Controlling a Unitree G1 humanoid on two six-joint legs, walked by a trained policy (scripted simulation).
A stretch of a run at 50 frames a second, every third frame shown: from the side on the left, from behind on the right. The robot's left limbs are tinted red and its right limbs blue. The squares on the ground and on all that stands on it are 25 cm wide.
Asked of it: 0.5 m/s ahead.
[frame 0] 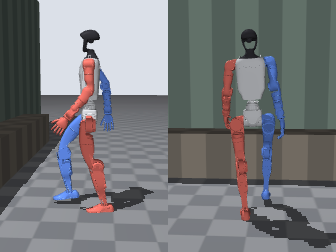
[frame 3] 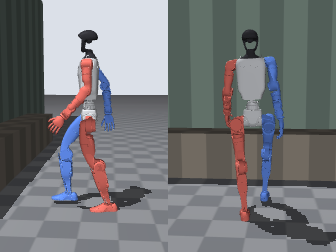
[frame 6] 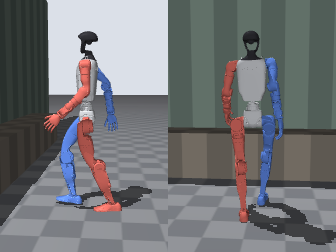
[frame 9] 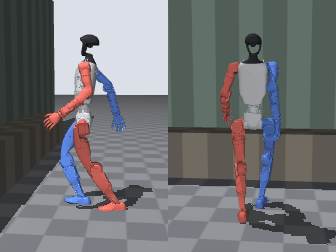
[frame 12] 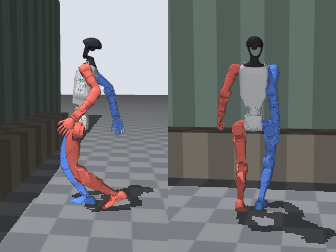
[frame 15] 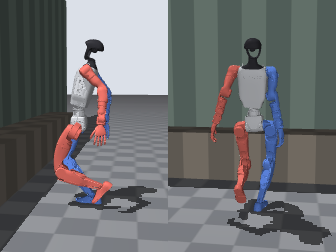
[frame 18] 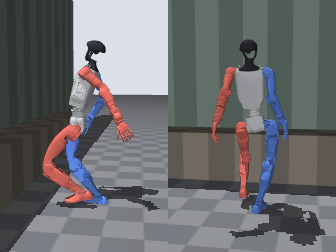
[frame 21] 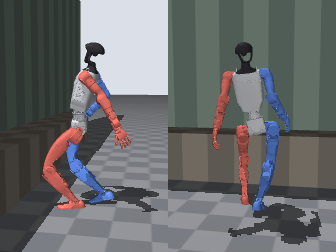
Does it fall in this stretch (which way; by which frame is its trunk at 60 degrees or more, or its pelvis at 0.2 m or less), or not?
no
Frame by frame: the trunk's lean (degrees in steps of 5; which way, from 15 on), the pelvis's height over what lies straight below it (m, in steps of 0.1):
0: 5, 0.8
3: 5, 0.8
6: 5, 0.8
9: 5, 0.7
12: 10, 0.7
15: 15 backward, 0.7
18: 20 backward, 0.7
21: 20 backward, 0.7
